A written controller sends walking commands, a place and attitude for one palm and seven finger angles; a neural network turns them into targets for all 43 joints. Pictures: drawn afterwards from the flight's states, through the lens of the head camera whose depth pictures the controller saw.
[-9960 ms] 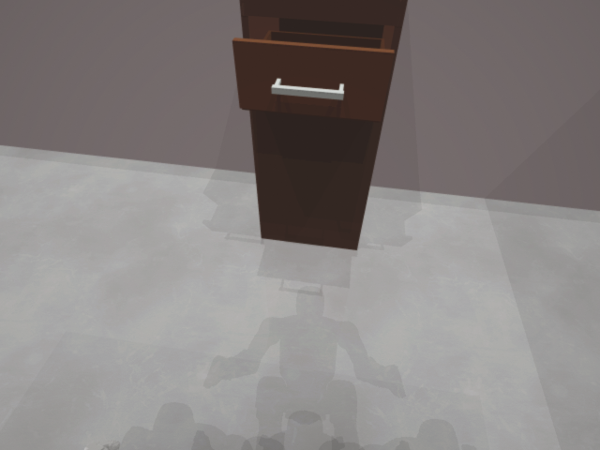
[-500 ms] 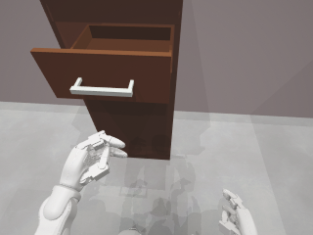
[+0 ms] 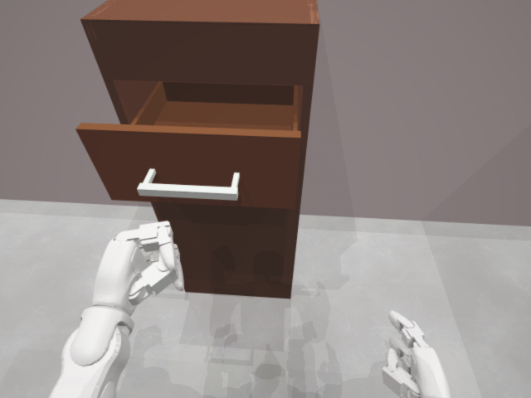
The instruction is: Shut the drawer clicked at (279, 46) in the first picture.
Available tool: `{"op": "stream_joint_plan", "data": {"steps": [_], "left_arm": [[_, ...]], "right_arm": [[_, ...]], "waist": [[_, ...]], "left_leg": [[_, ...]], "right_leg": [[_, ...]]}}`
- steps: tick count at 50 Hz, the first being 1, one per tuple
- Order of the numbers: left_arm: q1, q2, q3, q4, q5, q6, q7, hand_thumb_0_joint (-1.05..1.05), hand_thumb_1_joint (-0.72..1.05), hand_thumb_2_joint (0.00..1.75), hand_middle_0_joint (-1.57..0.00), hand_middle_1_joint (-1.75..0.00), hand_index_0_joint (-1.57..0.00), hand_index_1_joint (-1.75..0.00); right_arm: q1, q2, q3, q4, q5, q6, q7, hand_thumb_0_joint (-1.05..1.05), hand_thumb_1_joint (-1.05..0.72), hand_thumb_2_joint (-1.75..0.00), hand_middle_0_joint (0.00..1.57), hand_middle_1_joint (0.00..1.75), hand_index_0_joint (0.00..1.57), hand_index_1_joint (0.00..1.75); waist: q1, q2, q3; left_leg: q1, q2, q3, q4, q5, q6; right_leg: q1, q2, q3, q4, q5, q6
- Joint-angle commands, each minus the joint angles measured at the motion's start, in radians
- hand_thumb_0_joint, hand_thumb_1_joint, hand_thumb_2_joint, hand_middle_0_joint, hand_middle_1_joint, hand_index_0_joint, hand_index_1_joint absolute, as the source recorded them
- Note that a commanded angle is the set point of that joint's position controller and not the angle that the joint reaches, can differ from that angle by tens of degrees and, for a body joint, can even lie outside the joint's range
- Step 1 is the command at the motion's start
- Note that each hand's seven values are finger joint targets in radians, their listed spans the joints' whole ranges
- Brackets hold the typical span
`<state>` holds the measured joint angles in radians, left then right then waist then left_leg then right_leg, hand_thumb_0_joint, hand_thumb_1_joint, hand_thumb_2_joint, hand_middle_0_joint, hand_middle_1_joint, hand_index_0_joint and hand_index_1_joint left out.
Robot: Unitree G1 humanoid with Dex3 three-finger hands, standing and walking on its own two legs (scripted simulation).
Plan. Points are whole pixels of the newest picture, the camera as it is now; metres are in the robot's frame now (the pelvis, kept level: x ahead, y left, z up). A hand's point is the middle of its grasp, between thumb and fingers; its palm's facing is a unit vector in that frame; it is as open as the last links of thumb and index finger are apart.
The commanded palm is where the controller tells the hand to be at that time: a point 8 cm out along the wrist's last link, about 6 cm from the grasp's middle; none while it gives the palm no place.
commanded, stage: raise the hand and make a fist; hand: left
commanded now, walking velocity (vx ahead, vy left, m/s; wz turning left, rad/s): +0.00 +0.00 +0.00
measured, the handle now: (190, 184) +0.45 +0.18 +0.07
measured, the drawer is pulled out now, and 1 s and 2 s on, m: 0.17 0.17 0.17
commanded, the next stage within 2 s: bring the fist close to the handle in 0.68 s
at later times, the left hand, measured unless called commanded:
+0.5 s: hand (175, 242) +0.26 +0.14 +0.17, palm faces +0.00 -1.00 -0.04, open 3.3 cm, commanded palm +0.23 +0.18 +0.17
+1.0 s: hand (171, 240) +0.27 +0.15 +0.15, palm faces +0.07 -1.00 -0.04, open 3.3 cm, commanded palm +0.25 +0.19 +0.15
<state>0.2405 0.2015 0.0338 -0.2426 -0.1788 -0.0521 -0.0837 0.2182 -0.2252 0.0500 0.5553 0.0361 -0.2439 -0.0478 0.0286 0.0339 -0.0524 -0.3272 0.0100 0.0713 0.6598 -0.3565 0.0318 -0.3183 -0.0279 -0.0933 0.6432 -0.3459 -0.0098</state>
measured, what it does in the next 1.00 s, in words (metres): stands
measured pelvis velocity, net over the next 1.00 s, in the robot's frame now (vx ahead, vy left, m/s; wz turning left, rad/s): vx -0.02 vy -0.03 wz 0.00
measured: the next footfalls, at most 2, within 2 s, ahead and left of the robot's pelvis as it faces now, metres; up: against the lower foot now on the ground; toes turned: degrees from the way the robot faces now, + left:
none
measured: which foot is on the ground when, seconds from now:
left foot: down 0.00-1.00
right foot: down 0.00-1.00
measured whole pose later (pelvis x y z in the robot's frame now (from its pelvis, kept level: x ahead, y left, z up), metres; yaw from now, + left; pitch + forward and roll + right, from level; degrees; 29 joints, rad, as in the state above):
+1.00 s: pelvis -0.02 -0.03 +0.01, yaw +0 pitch -4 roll +0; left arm -0.01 0.22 0.15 -0.05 -0.21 0.13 -0.10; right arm 0.20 -0.24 0.07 0.63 0.05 -0.16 -0.07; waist 0.04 0.04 0.00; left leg -0.17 0.04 0.06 0.49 -0.25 0.00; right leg -0.16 0.01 -0.11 0.48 -0.25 -0.05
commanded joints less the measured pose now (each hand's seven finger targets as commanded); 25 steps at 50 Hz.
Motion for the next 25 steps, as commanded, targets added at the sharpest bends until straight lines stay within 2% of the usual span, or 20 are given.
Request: {"op": "stream_joint_plan", "data": {"steps": [1,3,6,7,8,10,12,13,15,18,20,22,25], "left_arm": [[-0.201,0.041,0.053,-0.270,-0.025,-0.002,0.006,0.00,0.90,0.90,-1.40,-1.60,-1.40,-1.60],[-0.184,0.042,0.047,-0.224,-0.026,0.064,-0.023,0.00,0.90,0.90,-1.40,-1.60,-1.40,-1.60],[-0.256,0.053,0.039,-0.251,-0.021,0.157,-0.050,0.00,0.90,0.90,-1.40,-1.60,-1.40,-1.60],[-0.272,0.052,0.030,-0.262,-0.018,0.180,-0.052,0.00,0.90,0.90,-1.40,-1.60,-1.40,-1.60],[-0.321,0.054,0.031,-0.302,-0.020,0.194,-0.049,0.00,0.90,0.90,-1.40,-1.60,-1.40,-1.60],[-0.356,0.077,0.074,-0.350,-0.022,0.208,-0.030,0.00,0.90,0.90,-1.40,-1.60,-1.40,-1.60],[-0.392,0.124,0.122,-0.378,-0.023,0.206,-0.009,0.00,0.90,0.90,-1.40,-1.60,-1.40,-1.60],[-0.404,0.120,0.131,-0.393,-0.023,0.202,0.001,0.00,0.90,0.90,-1.40,-1.60,-1.40,-1.60],[-0.416,0.053,0.074,-0.363,-0.025,0.204,0.007,0.00,0.90,0.90,-1.40,-1.60,-1.40,-1.60],[-0.303,0.041,0.081,-0.224,-0.037,0.247,-0.009,0.00,0.90,0.90,-1.40,-1.60,-1.40,-1.60],[-0.338,0.031,0.055,-0.225,-0.033,0.279,-0.021,0.00,0.90,0.90,-1.40,-1.60,-1.40,-1.60],[-0.343,0.078,0.086,-0.225,-0.025,0.300,-0.019,0.00,0.90,0.90,-1.40,-1.60,-1.40,-1.60],[-0.417,0.121,0.133,-0.315,-0.015,0.276,0.001,0.00,0.90,0.90,-1.40,-1.60,-1.40,-1.60]], "right_arm": [[-0.094,-0.103,-0.027,-0.145,0.004,-0.038,0.004,0.00,-0.90,-0.90,0.20,0.30,0.20,0.30],[-0.101,-0.111,-0.025,-0.139,0.010,-0.019,0.004,0.00,-0.90,-0.90,0.20,0.30,0.20,0.30],[-0.127,-0.113,-0.018,-0.148,0.016,0.014,-0.004,0.00,-0.90,-0.90,0.20,0.30,0.20,0.30],[-0.137,-0.112,-0.015,-0.149,0.016,0.022,-0.006,0.00,-0.90,-0.90,0.20,0.30,0.20,0.30],[-0.148,-0.108,-0.013,-0.156,0.016,0.025,-0.007,0.00,-0.90,-0.90,0.20,0.30,0.20,0.30],[-0.162,-0.101,-0.008,-0.159,0.009,0.030,-0.009,0.00,-0.90,-0.90,0.20,0.30,0.20,0.30],[-0.170,-0.101,-0.005,-0.148,0.005,0.035,-0.008,0.00,-0.90,-0.90,0.20,0.30,0.20,0.30],[-0.178,-0.093,-0.005,-0.150,0.005,0.036,-0.006,0.00,-0.90,-0.90,0.20,0.30,0.20,0.30],[-0.186,-0.088,0.000,-0.138,0.007,0.039,-0.003,0.00,-0.90,-0.90,0.20,0.30,0.20,0.30],[-0.186,-0.102,-0.003,-0.117,0.014,0.064,-0.002,0.00,-0.90,-0.90,0.20,0.30,0.20,0.30],[-0.205,-0.103,-0.003,-0.128,0.017,0.078,-0.004,0.00,-0.90,-0.90,0.20,0.30,0.20,0.30],[-0.213,-0.110,-0.005,-0.132,0.018,0.090,-0.009,0.00,-0.90,-0.90,0.20,0.30,0.20,0.30],[-0.222,-0.100,-0.006,-0.153,0.011,0.092,-0.011,0.00,-0.90,-0.90,0.20,0.30,0.20,0.30]], "waist": [[0.012,0.033,-0.115],[0.010,-0.029,-0.073],[0.007,-0.019,-0.071],[0.008,-0.033,-0.069],[0.008,-0.024,-0.092],[0.021,-0.018,-0.142],[0.026,-0.037,-0.177],[0.030,-0.017,-0.190],[0.017,-0.009,-0.149],[0.020,-0.083,-0.060],[0.018,-0.041,-0.029],[0.026,-0.049,-0.022],[0.028,-0.019,-0.114]], "left_leg": [[0.144,0.013,-0.084,-0.142,0.373,-0.023],[0.139,0.015,-0.082,-0.153,0.374,-0.016],[0.159,0.008,-0.080,-0.175,0.344,-0.016],[0.168,0.009,-0.083,-0.178,0.347,-0.012],[0.184,0.006,-0.084,-0.183,0.343,-0.011],[0.217,0.004,-0.088,-0.191,0.377,-0.015],[0.238,0.006,-0.087,-0.194,0.406,-0.015],[0.250,0.006,-0.086,-0.202,0.412,-0.019],[0.256,0.007,-0.087,-0.210,0.401,-0.024],[0.206,0.007,-0.081,-0.225,0.348,-0.019],[0.195,-0.002,-0.076,-0.234,0.286,-0.017],[0.188,-0.004,-0.073,-0.238,0.263,-0.010],[0.229,-0.009,-0.065,-0.237,0.286,-0.008]], "right_leg": [[0.075,0.029,0.007,-0.091,0.338,-0.012],[0.089,0.028,0.010,-0.117,0.359,-0.009],[0.108,0.027,0.013,-0.143,0.343,-0.009],[0.112,0.028,0.015,-0.149,0.338,-0.009],[0.119,0.024,0.014,-0.155,0.337,-0.008],[0.150,0.025,0.011,-0.153,0.357,-0.011],[0.176,0.028,0.014,-0.157,0.374,-0.011],[0.182,0.026,0.012,-0.160,0.372,-0.013],[0.163,0.028,0.006,-0.168,0.356,-0.013],[0.152,0.029,0.006,-0.196,0.333,-0.010],[0.141,0.024,0.016,-0.213,0.282,-0.010],[0.145,0.023,0.029,-0.231,0.252,-0.009],[0.183,0.019,0.036,-0.227,0.263,-0.010]]}}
